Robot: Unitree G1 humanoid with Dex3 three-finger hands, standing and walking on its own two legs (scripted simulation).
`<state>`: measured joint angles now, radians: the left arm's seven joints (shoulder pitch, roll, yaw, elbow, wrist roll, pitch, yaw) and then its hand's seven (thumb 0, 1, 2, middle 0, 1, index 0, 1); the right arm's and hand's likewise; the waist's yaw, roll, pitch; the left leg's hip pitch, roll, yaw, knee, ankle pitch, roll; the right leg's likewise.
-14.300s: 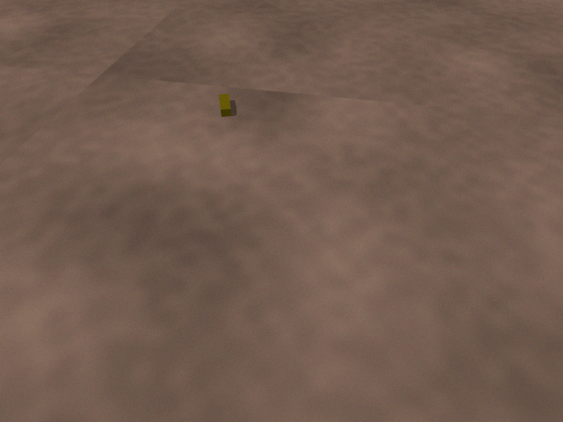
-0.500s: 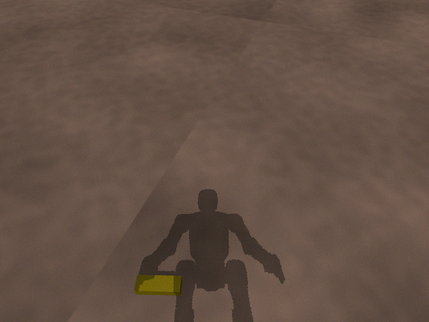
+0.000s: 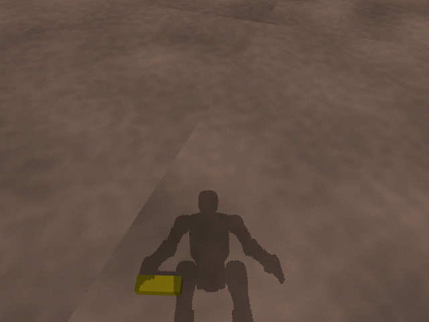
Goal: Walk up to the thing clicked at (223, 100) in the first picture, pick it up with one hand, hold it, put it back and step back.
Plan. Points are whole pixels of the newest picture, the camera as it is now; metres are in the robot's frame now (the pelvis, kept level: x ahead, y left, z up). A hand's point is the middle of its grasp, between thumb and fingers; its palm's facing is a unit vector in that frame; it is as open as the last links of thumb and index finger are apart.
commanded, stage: rise first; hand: left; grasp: from above
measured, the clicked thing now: (159, 285) +0.43 +0.25 -0.76
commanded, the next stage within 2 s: none
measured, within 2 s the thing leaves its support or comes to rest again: neither
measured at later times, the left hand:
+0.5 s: hand out of the picture +0.13 +0.26 -0.21, palm faces -0.07 -0.91 -0.40, open 13.3 cm
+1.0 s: hand out of the picture +0.12 +0.27 -0.25, palm faces -0.19 -0.85 -0.49, open 14.1 cm
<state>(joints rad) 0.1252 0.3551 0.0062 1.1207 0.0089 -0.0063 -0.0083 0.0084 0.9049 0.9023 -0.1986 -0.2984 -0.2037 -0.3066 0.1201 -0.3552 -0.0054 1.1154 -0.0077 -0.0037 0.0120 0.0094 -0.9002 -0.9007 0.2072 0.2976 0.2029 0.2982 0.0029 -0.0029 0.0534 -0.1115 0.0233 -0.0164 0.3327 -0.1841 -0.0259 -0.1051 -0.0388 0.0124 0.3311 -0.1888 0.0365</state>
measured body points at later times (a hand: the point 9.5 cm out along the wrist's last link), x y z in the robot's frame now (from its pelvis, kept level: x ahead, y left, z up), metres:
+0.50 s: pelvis -0.01 +0.01 -0.06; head +0.06 +0.01 +0.38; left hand +0.13 +0.31 -0.18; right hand +0.12 -0.25 -0.16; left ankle +0.00 +0.14 -0.75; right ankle +0.00 -0.14 -0.75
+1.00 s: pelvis -0.02 +0.01 -0.12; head +0.10 +0.02 +0.31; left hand +0.13 +0.31 -0.22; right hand +0.17 -0.24 -0.21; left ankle +0.00 +0.14 -0.75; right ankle +0.00 -0.14 -0.75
